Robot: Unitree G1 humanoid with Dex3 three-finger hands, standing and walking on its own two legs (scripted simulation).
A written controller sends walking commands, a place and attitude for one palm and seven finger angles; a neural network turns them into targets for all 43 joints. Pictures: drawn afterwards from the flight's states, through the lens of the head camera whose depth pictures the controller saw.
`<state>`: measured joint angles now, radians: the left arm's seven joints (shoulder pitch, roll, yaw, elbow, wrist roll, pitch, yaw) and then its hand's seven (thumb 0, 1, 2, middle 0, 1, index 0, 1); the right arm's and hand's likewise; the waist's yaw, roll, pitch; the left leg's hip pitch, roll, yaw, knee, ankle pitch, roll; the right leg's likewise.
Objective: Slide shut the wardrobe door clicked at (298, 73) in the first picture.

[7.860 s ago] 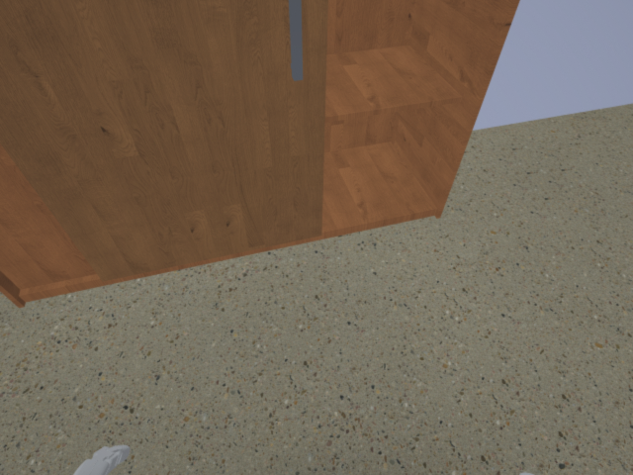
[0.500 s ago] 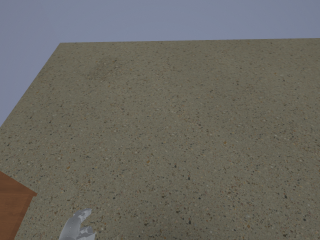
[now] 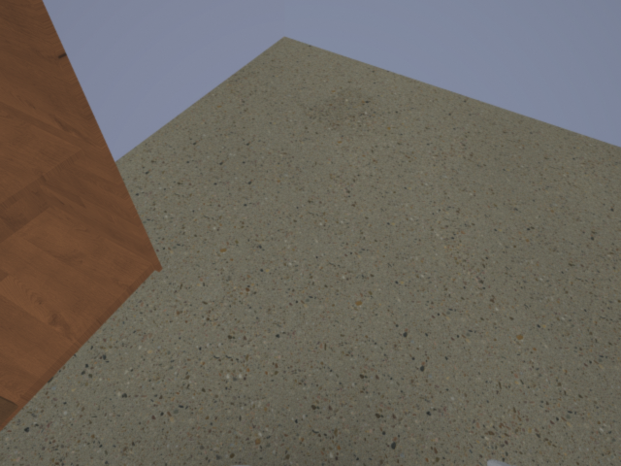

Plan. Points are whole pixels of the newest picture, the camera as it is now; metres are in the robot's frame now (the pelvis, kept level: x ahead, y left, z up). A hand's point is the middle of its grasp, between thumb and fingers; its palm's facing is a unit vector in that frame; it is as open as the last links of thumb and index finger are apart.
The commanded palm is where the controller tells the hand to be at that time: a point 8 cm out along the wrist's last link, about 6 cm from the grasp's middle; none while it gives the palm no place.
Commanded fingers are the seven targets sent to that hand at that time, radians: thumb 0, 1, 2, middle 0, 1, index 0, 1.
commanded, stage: turn to face it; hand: left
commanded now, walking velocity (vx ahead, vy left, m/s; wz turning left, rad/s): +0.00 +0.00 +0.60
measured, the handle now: out of the picture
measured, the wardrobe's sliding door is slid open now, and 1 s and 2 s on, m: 0.54 0.54 0.54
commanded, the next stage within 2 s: take the last steps up to it in 1.86 s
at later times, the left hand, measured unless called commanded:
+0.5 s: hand out of the picture +0.06 +0.27 -0.14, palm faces +0.26 -0.93 -0.24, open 7.4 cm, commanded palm none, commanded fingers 0.00 0.90 0.90 -0.20 -0.30 -0.20 -0.30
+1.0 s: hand out of the picture -0.03 +0.18 -0.12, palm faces +0.53 -0.79 -0.31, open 7.4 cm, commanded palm none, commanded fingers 0.00 0.90 0.90 -0.20 -0.30 -0.20 -0.30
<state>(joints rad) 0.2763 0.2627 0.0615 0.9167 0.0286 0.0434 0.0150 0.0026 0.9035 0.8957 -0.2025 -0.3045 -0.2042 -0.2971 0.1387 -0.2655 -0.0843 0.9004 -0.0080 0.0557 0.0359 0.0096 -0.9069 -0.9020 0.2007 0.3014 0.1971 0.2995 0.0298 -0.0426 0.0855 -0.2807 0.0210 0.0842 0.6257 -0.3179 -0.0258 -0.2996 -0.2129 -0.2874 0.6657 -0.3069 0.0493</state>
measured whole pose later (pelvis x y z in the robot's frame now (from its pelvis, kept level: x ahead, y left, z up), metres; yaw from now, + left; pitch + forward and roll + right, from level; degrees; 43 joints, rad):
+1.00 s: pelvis +0.00 -0.05 +0.02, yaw +34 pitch -1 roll +2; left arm 0.20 0.19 0.03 0.88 0.02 0.02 0.03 0.00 0.90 0.90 -0.20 -0.30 -0.20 -0.30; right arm 0.27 -0.30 -0.12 0.94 -0.02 0.09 0.03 0.01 -0.91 -0.90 0.20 0.30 0.20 0.30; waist -0.05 0.05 0.05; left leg -0.53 -0.02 -0.07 1.19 -0.33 -0.07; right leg -0.16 -0.05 -0.09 0.46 -0.28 -0.02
